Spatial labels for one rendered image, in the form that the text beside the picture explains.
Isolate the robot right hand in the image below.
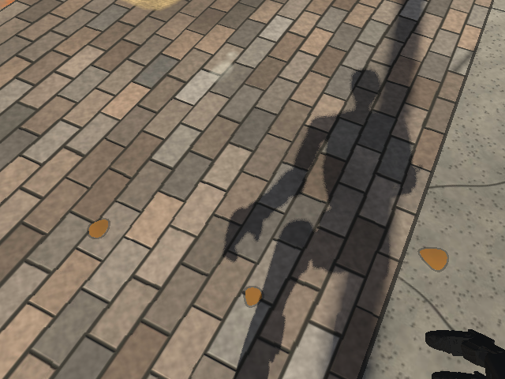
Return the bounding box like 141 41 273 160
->
425 329 505 379

